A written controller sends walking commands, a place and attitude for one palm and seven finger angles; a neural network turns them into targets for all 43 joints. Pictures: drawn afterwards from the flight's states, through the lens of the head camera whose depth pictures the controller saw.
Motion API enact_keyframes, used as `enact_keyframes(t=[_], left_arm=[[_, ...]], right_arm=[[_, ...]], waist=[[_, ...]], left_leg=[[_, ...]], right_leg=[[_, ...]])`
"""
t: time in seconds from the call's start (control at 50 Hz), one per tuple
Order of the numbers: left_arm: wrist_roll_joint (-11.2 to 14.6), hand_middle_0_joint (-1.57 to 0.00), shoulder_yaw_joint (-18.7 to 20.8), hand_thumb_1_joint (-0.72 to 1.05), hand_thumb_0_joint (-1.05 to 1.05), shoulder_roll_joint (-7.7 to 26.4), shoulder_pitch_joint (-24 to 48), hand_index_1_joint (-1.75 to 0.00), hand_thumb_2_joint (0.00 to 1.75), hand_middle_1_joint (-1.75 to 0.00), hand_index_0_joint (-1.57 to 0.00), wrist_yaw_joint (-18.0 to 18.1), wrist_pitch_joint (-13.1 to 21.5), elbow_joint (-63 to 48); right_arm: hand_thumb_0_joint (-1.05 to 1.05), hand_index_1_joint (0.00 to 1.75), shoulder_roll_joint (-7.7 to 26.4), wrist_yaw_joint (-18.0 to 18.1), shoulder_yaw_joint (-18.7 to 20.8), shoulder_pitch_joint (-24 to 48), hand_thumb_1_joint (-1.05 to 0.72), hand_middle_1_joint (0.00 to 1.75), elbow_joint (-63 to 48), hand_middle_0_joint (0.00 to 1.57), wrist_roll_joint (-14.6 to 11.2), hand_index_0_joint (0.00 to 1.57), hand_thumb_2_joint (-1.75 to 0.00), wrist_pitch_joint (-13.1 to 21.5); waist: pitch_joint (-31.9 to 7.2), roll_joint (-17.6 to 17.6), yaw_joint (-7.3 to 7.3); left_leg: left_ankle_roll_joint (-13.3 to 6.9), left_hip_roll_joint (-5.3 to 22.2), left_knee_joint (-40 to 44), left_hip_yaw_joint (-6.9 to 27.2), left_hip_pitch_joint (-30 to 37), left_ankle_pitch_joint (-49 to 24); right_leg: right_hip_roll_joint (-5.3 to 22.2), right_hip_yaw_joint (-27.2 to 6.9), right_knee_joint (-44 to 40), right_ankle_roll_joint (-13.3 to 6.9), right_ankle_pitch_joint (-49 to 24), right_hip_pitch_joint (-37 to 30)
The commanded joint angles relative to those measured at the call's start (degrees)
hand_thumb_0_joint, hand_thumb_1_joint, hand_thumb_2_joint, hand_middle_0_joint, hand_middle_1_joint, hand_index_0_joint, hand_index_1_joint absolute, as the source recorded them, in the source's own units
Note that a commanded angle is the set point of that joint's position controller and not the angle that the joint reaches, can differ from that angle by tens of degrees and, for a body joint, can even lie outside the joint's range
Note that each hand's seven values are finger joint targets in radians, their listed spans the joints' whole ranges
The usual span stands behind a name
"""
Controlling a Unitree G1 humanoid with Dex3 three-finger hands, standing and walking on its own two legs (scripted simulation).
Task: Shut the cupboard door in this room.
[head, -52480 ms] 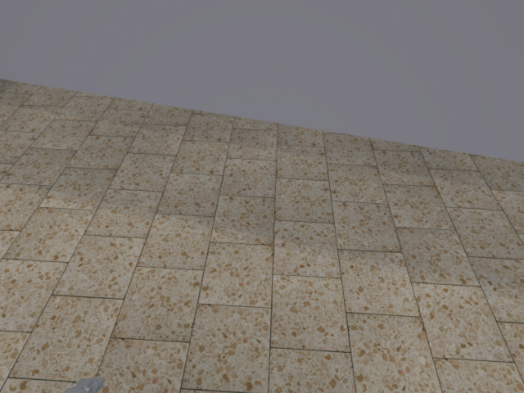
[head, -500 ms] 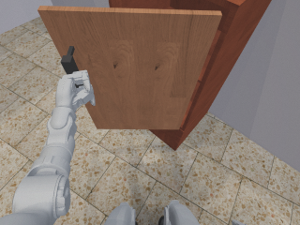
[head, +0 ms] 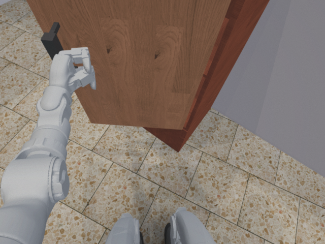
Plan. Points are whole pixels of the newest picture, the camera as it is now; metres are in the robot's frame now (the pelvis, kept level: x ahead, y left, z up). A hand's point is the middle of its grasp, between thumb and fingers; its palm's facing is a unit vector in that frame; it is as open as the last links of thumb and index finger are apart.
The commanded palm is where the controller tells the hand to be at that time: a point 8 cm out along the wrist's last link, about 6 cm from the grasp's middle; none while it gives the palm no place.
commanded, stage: push the door shut along its arc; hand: left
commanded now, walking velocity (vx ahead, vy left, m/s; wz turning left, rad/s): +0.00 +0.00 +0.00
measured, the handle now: (64, 56) +0.57 +0.21 +0.07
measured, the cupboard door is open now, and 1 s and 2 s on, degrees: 34 20 17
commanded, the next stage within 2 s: pull the fist back off the door in 0.86 s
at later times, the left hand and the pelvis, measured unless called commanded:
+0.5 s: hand (103, 56) +0.56 +0.11 +0.08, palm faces -0.24 -0.97 -0.03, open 2.9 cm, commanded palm +0.57 +0.14 +0.08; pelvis +0.01 +0.00 -0.01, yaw -1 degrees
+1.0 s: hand (113, 42) +0.60 +0.09 +0.09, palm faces -0.29 -0.96 +0.01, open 3.5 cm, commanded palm +0.61 +0.09 +0.08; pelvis +0.00 +0.00 -0.03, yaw -2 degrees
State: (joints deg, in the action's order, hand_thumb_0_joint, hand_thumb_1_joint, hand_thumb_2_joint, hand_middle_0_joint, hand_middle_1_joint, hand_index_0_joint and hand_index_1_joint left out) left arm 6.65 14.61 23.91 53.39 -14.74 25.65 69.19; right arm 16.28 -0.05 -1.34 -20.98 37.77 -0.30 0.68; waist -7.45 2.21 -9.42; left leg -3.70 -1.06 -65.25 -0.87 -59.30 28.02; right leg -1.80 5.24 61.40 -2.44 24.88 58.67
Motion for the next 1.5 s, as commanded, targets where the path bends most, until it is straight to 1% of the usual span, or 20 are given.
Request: enact_keyframes(t=[0.0,0.22,0.3,0.38,0.42,0.48,0.54,0.62,0.78,0.94,0.96,1.02,1.08,1.12,1.2,1.28,1.3,1.36,1.44,1.48], left_arm=[[0.13,-1.30,0.19,0.90,0.00,9.78,33.45,-1.50,0.90,-1.50,-1.30,-0.45,2.90,-11.98],[-1.85,-1.30,5.70,0.90,0.00,17.81,32.43,-1.50,0.90,-1.50,-1.30,-2.15,-0.24,-7.93],[-1.71,-1.30,5.37,0.90,0.00,18.18,36.19,-1.50,0.90,-1.50,-1.30,-3.15,-0.80,-9.25],[-2.08,-1.30,2.94,0.90,0.00,17.41,41.34,-1.50,0.90,-1.50,-1.30,-4.21,-2.18,-7.45],[-1.96,-1.30,3.20,0.90,0.00,17.88,42.86,-1.50,0.90,-1.50,-1.30,-4.68,-2.10,-8.35],[-2.06,-1.30,2.49,0.90,0.00,18.22,44.88,-1.50,0.90,-1.50,-1.30,-5.62,-3.36,-6.02],[-2.26,-1.30,0.80,0.90,0.00,17.60,48.89,-1.50,0.90,-1.50,-1.30,-6.21,-4.07,-5.15],[-2.39,-1.30,0.14,0.90,0.00,16.81,51.48,-1.50,0.90,-1.50,-1.30,-6.75,-4.46,-6.33],[-3.49,-1.30,-2.45,0.90,0.00,14.40,56.93,-1.50,0.90,-1.50,-1.30,-6.85,-7.10,-3.07],[-4.52,-1.30,-3.65,0.90,0.00,13.25,62.29,-1.50,0.90,-1.50,-1.30,-7.36,-8.77,-1.73],[-0.38,-1.30,9.62,0.90,0.00,16.79,60.28,-1.50,0.90,-1.50,-1.30,4.31,-9.97,-2.17],[-3.83,-1.30,7.53,0.90,0.00,8.39,54.38,-1.50,0.90,-1.50,-1.30,20.16,-9.80,-1.96],[-12.76,-1.30,5.65,0.90,0.00,8.31,54.24,-1.50,0.90,-1.50,-1.30,32.08,-4.49,-8.01],[-16.09,-1.30,3.57,0.90,0.00,8.00,52.44,-1.50,0.90,-1.50,-1.30,32.91,-1.90,-9.03],[-13.45,-1.30,4.43,0.90,0.00,8.33,49.73,-1.50,0.90,-1.50,-1.30,29.50,-0.60,-10.82],[-10.46,-1.30,8.94,0.90,0.00,9.92,40.13,-1.50,0.90,-1.50,-1.30,29.06,0.12,-7.80],[-10.50,-1.30,9.67,0.90,0.00,10.42,39.54,-1.50,0.90,-1.50,-1.30,29.37,1.46,-9.33],[-10.89,-1.30,8.57,0.90,0.00,7.80,31.83,-1.50,0.90,-1.50,-1.30,29.73,4.40,-9.46],[-9.60,-1.30,2.86,0.90,0.00,-0.67,25.20,-1.50,0.90,-1.50,-1.30,28.02,5.07,-7.68],[-8.22,-1.30,3.07,0.90,0.00,-0.69,25.11,-1.50,0.90,-1.50,-1.30,27.29,5.24,-9.78]], right_arm=[[0.00,0.30,10.33,0.25,3.62,-9.51,-0.90,0.30,-3.22,0.20,0.38,0.20,-0.90,0.66],[0.00,0.30,10.70,-0.19,3.12,-12.10,-0.90,0.30,-4.54,0.20,0.54,0.20,-0.90,-0.93],[0.00,0.30,10.65,-0.08,3.14,-13.09,-0.90,0.30,-4.48,0.20,0.59,0.20,-0.90,-1.03],[0.00,0.30,10.74,0.22,2.88,-13.71,-0.90,0.30,-3.31,0.20,0.48,0.20,-0.90,-0.80],[0.00,0.30,10.95,0.29,3.01,-13.97,-0.90,0.30,-2.78,0.20,0.66,0.20,-0.90,-0.39],[0.00,0.30,11.04,0.56,2.72,-14.21,-0.90,0.30,-1.95,0.20,0.67,0.20,-0.90,-0.09],[0.00,0.30,11.18,0.81,2.40,-14.45,-0.90,0.30,-1.20,0.20,0.77,0.20,-0.90,0.51],[0.00,0.30,11.50,0.66,2.69,-15.27,-0.90,0.30,-0.58,0.20,1.29,0.20,-0.90,1.23],[0.00,0.30,11.81,0.67,2.53,-16.01,-0.90,0.30,1.11,0.20,1.65,0.20,-0.90,1.85],[0.00,0.30,11.94,0.59,2.51,-16.88,-0.90,0.30,2.42,0.20,2.31,0.20,-0.90,2.92],[0.00,0.30,10.93,0.01,1.40,-19.75,-0.90,0.30,-0.12,0.20,3.55,0.20,-0.90,2.87],[0.00,0.30,9.97,-3.24,2.25,-20.19,-0.90,0.30,-1.29,0.20,5.64,0.20,-0.90,2.54],[0.00,0.30,9.56,-6.42,3.32,-20.98,-0.90,0.30,-0.96,0.20,7.93,0.20,-0.90,1.77],[0.00,0.30,9.86,-7.46,4.37,-21.77,-0.90,0.30,-0.52,0.20,7.76,0.20,-0.90,0.85],[0.00,0.30,9.69,-7.27,4.86,-21.81,-0.90,0.30,-0.70,0.20,6.45,0.20,-0.90,-0.63],[0.00,0.30,8.76,-6.61,4.36,-20.45,-0.90,0.30,-1.51,0.20,5.67,0.20,-0.90,-1.14],[0.00,0.30,8.53,-6.45,4.17,-20.32,-0.90,0.30,-1.78,0.20,5.87,0.20,-0.90,-1.05],[0.00,0.30,7.85,-6.63,4.64,-19.02,-0.90,0.30,-2.21,0.20,5.77,0.20,-0.90,-0.83],[0.00,0.30,7.63,-6.75,5.45,-17.51,-0.90,0.30,-2.00,0.20,4.91,0.20,-0.90,-1.11],[0.00,0.30,7.71,-6.33,5.81,-16.89,-0.90,0.30,-2.26,0.20,4.66,0.20,-0.90,-1.48]], waist=[[-25.62,6.36,-4.31],[-29.25,6.24,-3.75],[-29.86,6.12,-4.93],[-27.32,5.80,-7.23],[-30.12,9.11,-6.90],[-28.95,7.67,-8.23],[-28.10,9.97,-9.35],[-32.21,11.94,-9.67],[-29.66,12.63,-12.26],[-31.95,15.64,-14.11],[-32.38,16.30,-10.23],[-33.41,13.10,-10.13],[-37.27,15.56,-9.10],[-39.32,14.32,-9.26],[-41.29,12.80,-8.00],[-33.96,5.13,-5.74],[-33.46,6.16,-4.94],[-30.53,3.26,-3.65],[-26.16,0.94,-4.06],[-26.53,-0.72,-3.64]], left_leg=[[2.11,1.95,7.58,8.32,22.49,-17.36],[1.76,2.12,5.16,6.80,18.90,-21.96],[1.38,2.10,4.35,6.68,18.10,-21.62],[1.05,2.28,3.80,6.71,15.76,-18.65],[1.41,2.41,3.26,7.35,19.37,-20.99],[1.04,2.40,2.35,7.04,16.72,-19.13],[1.08,2.53,1.90,7.61,16.85,-18.41],[1.36,2.74,1.00,8.74,21.03,-22.17],[1.40,3.09,-0.11,10.04,20.90,-21.14],[1.35,3.17,-2.34,11.05,22.38,-23.52],[1.99,3.79,-0.45,11.23,18.53,-21.48],[2.80,4.00,0.99,11.71,19.10,-22.27],[3.45,3.85,0.03,10.00,21.37,-27.17],[3.72,3.94,0.48,9.94,23.49,-30.33],[3.41,3.02,3.32,8.51,24.66,-30.66],[2.20,1.86,5.98,4.88,16.05,-24.47],[2.15,1.68,6.46,4.57,15.60,-24.37],[1.98,1.23,7.09,3.02,13.52,-23.81],[1.94,0.96,8.09,2.23,14.37,-23.14],[1.77,0.48,8.62,1.72,13.73,-21.45]], right_leg=[[-0.46,-4.12,-6.37,0.27,-10.54,-5.51],[-0.90,-4.81,-5.13,0.47,-15.75,-9.20],[-1.18,-5.04,-5.16,0.52,-16.15,-9.26],[-1.30,-5.20,-5.87,0.77,-13.82,-7.47],[-1.25,-4.88,-5.31,0.48,-14.37,-5.64],[-1.44,-5.00,-5.61,0.61,-13.05,-5.18],[-1.48,-4.65,-5.27,0.42,-11.42,-2.33],[-1.63,-3.85,-4.11,0.16,-12.74,-0.02],[-1.91,-2.75,-3.41,0.13,-10.71,5.72],[-2.20,-1.98,-1.52,-0.04,-11.28,10.13],[-1.56,-2.51,-1.75,0.02,-11.15,6.57],[-1.23,-1.96,-1.83,1.12,-11.54,5.48],[-1.32,-2.12,-1.75,1.17,-14.36,3.44],[-1.55,-2.26,-2.17,1.10,-17.06,0.80],[-1.82,-3.03,-4.34,0.99,-21.60,-7.62],[-1.74,-4.50,-7.36,1.46,-23.24,-16.69],[-1.61,-4.72,-7.20,1.35,-24.06,-17.72],[-1.37,-5.65,-7.98,1.41,-26.67,-21.12],[-1.23,-5.61,-9.23,1.58,-27.10,-20.32],[-0.97,-6.28,-9.89,1.80,-27.13,-22.75]])
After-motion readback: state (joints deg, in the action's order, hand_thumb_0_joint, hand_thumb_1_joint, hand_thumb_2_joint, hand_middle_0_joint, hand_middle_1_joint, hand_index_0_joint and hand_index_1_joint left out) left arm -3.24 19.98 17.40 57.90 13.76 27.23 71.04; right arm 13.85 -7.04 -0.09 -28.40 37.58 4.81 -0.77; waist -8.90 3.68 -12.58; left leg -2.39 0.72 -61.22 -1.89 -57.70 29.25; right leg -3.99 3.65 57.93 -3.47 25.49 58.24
